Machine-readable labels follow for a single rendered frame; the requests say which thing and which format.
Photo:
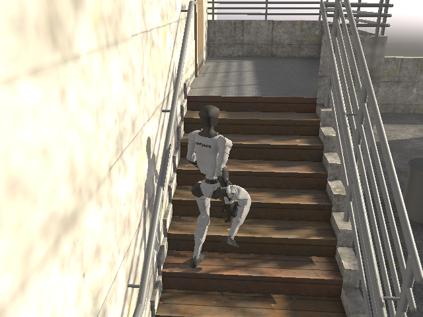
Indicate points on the left robot forearm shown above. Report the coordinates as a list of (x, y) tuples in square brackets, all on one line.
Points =
[(194, 163)]

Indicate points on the humanoid robot head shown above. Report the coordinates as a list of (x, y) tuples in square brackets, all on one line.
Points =
[(209, 115)]

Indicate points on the right robot upper arm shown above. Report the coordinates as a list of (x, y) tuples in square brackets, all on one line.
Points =
[(225, 146)]

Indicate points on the left robot upper arm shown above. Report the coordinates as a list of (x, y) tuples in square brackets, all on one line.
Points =
[(191, 156)]

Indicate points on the right robot shin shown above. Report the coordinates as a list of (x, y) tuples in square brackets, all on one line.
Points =
[(239, 219)]

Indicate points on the right robot hand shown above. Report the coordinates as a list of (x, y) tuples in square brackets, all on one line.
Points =
[(231, 211)]

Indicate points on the right robot forearm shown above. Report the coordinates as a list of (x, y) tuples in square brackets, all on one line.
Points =
[(225, 187)]

